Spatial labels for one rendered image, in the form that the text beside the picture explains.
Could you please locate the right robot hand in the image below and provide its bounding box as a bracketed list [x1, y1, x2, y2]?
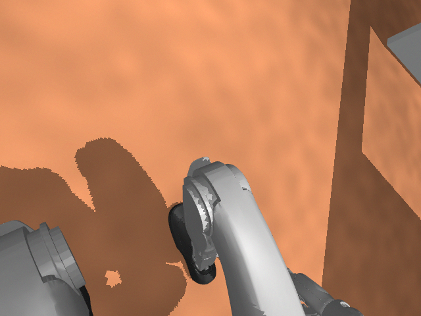
[287, 268, 335, 316]

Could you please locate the right robot arm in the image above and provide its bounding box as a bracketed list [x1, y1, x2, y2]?
[322, 300, 364, 316]

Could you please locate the left robot foot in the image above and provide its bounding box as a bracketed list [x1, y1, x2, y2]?
[79, 285, 93, 316]

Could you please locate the right robot foot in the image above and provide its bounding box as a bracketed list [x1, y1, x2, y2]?
[168, 203, 216, 284]

